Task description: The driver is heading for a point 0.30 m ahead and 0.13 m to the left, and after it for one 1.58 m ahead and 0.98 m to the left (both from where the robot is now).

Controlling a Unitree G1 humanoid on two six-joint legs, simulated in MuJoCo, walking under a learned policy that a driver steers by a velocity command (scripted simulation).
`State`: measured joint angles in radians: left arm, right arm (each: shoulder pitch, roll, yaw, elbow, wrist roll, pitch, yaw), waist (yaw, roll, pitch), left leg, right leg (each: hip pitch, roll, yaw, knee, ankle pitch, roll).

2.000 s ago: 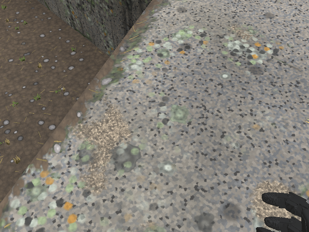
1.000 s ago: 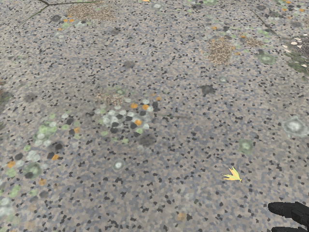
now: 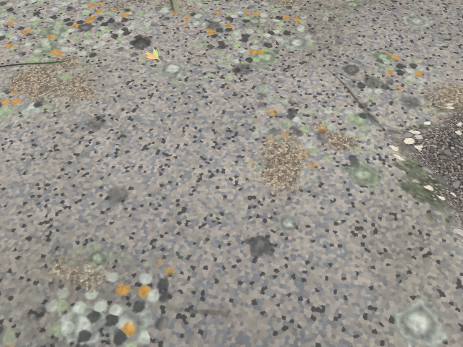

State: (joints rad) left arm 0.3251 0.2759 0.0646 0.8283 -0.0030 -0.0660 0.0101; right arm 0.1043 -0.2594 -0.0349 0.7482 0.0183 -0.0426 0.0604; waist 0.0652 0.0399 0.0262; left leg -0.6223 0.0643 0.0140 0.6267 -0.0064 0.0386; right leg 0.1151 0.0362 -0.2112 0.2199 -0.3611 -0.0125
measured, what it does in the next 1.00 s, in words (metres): walks ahead, turning left: left foot, then right foot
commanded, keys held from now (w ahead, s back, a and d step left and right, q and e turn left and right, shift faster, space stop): w+q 0.12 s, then q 0.88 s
